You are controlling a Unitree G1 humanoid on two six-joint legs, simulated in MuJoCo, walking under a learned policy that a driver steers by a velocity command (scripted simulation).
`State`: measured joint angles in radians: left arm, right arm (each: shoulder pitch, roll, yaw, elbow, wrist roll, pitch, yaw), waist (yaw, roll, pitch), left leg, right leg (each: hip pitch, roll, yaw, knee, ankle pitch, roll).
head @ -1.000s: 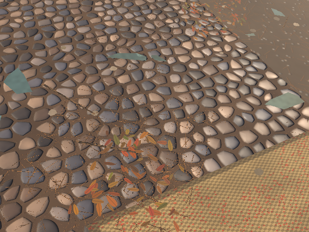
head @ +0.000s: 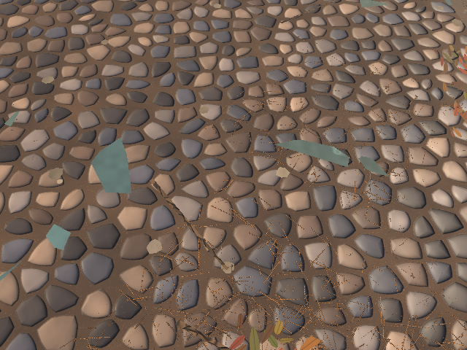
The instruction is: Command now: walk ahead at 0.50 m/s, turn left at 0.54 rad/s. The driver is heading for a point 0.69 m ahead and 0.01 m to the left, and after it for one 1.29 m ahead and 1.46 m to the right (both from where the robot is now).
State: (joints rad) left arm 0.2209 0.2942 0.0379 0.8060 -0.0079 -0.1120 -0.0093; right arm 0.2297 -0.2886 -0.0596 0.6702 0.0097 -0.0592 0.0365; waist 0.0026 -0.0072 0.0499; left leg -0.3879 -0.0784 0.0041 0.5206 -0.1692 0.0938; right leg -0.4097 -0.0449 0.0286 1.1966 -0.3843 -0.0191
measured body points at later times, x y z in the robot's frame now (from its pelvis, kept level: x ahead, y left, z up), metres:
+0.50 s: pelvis +0.29 -0.04 +0.00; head +0.31 -0.04 +0.45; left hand +0.38 +0.26 -0.09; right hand +0.43 -0.29 -0.12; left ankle +0.16 +0.07 -0.64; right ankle +0.37 -0.12 -0.73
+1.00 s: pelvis +0.54 +0.08 +0.00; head +0.57 +0.09 +0.45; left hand +0.50 +0.35 -0.13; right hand +0.79 -0.12 -0.07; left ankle +0.58 +0.19 -0.73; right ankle +0.45 -0.09 -0.65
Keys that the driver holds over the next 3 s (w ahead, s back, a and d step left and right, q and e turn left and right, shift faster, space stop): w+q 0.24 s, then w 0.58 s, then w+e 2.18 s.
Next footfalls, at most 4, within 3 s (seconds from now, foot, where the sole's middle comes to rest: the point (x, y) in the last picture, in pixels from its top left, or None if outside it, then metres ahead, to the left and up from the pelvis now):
0.38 right None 0.41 -0.11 -0.77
0.90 left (172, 286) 0.62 0.20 -0.77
1.42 right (247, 201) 0.93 -0.03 -0.77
1.92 left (209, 132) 1.24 0.11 -0.77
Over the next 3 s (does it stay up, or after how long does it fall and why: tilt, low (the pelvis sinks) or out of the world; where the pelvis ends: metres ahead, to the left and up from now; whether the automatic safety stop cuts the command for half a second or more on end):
stays up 1.53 -0.28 -0.01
